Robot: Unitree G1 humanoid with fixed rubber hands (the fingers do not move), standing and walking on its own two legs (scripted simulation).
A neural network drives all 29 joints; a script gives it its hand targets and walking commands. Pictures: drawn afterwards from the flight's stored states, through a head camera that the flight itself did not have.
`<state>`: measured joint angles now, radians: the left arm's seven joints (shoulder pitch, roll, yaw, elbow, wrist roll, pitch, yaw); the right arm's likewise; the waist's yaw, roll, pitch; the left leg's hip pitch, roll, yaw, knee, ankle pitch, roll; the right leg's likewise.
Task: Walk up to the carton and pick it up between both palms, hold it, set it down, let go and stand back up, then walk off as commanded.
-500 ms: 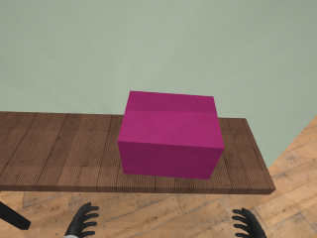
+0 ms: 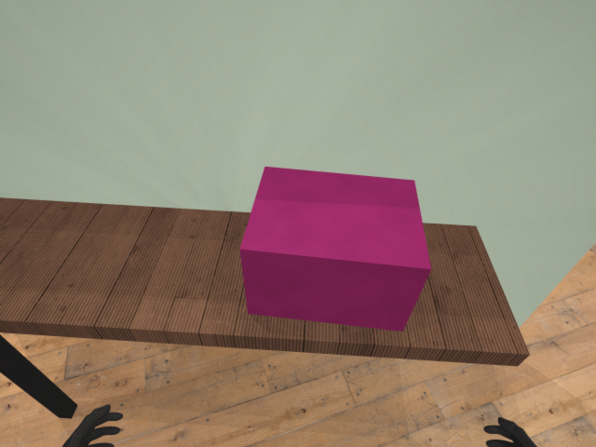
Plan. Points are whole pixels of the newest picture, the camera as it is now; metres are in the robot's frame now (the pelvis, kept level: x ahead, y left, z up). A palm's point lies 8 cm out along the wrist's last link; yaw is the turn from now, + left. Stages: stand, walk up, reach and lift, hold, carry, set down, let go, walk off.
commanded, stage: walk off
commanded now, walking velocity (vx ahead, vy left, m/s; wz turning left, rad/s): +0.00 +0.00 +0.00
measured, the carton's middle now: (331, 246) +0.48 -0.05 -0.03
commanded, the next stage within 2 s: none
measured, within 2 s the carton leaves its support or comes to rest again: neither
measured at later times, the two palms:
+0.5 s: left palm out of the picture +0.06 +0.32 -0.07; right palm out of the picture +0.07 -0.35 -0.09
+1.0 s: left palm out of the picture -0.07 +0.33 -0.12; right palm out of the picture -0.13 -0.32 -0.08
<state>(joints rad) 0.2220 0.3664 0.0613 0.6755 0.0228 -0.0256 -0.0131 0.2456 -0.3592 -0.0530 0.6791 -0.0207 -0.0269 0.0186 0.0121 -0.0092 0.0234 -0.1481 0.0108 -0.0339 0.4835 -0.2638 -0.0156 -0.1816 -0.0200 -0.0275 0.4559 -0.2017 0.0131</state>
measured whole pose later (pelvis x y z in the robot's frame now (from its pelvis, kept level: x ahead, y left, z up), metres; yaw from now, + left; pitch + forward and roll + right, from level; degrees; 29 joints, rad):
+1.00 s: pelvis -0.18 +0.01 -0.02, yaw -3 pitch -4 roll +2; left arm 0.25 0.45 0.09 0.71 0.04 0.08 0.01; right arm 0.35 -0.41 -0.02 0.65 -0.04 0.04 -0.03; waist 0.00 -0.10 0.14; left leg -0.17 -0.10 0.03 0.60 -0.36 0.07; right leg -0.48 0.01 0.09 0.76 -0.29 -0.01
